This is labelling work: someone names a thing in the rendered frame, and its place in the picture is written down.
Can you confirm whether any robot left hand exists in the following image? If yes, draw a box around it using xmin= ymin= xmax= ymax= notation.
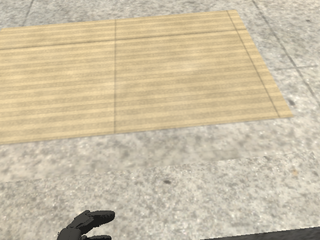
xmin=57 ymin=210 xmax=115 ymax=240

